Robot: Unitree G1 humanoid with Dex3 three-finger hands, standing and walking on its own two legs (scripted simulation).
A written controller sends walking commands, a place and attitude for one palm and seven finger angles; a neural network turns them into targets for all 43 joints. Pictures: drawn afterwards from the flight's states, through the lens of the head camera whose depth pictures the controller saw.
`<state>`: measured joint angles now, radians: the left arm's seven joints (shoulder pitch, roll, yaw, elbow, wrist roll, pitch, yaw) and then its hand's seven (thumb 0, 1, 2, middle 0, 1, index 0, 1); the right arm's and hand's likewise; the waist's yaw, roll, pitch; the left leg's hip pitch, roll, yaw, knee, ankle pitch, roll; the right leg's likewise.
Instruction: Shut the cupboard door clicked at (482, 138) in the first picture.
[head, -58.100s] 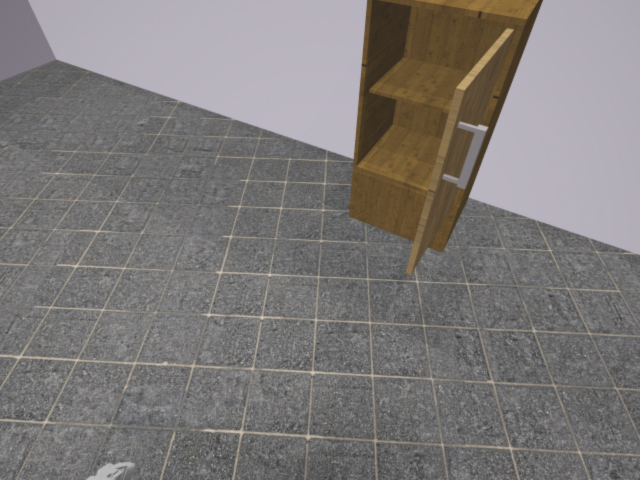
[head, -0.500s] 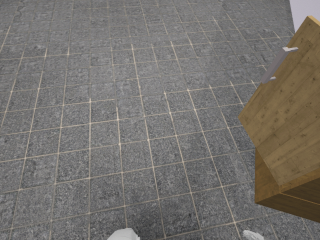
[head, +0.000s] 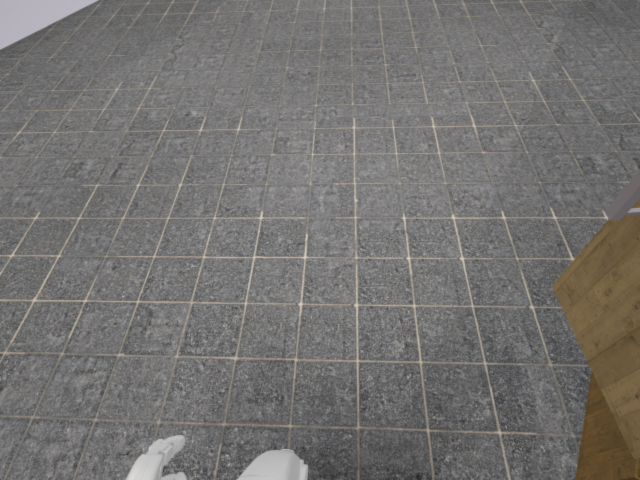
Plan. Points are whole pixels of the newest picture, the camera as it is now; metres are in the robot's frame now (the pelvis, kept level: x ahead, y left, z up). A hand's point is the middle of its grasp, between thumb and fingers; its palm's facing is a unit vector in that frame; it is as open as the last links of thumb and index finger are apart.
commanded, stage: walk to a spot facing it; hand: left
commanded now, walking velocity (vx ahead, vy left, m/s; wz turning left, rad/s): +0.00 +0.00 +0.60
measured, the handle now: out of the picture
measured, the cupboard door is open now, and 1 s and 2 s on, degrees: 32 32 32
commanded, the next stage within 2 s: turn to face it in 1.16 s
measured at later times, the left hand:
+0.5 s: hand out of the picture +0.07 +0.28 -0.16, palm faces +0.30 -0.93 -0.21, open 7.4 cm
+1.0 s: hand (165, 424) +0.21 +0.25 -0.15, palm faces +0.54 -0.81 -0.22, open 7.2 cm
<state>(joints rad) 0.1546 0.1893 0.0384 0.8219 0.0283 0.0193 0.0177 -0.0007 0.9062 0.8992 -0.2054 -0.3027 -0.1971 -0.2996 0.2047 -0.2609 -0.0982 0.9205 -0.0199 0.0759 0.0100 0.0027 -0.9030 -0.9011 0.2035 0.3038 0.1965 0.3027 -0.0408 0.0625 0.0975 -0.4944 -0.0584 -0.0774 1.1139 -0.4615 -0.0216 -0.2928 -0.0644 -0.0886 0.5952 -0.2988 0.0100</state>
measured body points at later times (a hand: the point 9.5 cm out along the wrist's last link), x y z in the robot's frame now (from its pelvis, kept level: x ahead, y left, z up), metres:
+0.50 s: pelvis +0.06 +0.06 +0.01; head +0.09 +0.09 +0.46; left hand +0.05 +0.33 -0.14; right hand +0.15 -0.18 -0.12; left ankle -0.02 +0.12 -0.73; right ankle +0.14 -0.09 -0.65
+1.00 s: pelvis +0.27 +0.07 +0.01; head +0.31 +0.09 +0.46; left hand +0.19 +0.30 -0.13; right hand +0.44 -0.13 -0.13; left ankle +0.21 +0.19 -0.63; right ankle +0.31 -0.02 -0.73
